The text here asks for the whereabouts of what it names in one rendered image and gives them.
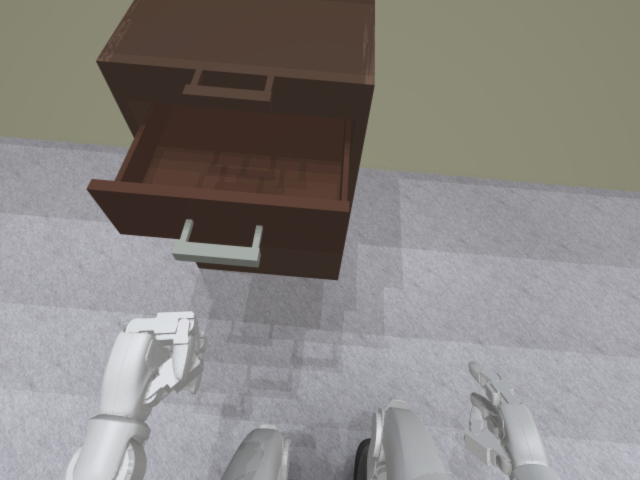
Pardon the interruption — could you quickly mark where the left robot hand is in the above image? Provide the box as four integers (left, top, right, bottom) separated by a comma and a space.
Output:
99, 311, 208, 422

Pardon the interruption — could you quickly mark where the robot left forearm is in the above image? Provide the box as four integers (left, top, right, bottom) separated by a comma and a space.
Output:
63, 415, 151, 480

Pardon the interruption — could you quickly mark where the right robot shin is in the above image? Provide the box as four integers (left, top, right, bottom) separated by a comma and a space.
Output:
367, 400, 407, 480

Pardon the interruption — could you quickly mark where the drawer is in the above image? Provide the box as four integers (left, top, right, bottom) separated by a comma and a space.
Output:
87, 102, 351, 253

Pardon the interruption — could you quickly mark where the right robot hand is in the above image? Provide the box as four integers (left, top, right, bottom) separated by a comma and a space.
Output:
464, 361, 549, 478

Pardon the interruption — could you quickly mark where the cabinet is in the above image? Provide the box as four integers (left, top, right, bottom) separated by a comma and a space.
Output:
96, 0, 375, 280

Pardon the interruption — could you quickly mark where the robot left thigh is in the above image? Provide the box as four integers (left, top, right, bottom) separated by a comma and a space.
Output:
221, 428, 291, 480

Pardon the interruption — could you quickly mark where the handle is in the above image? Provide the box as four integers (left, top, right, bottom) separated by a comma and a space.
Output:
172, 219, 263, 268
182, 84, 273, 114

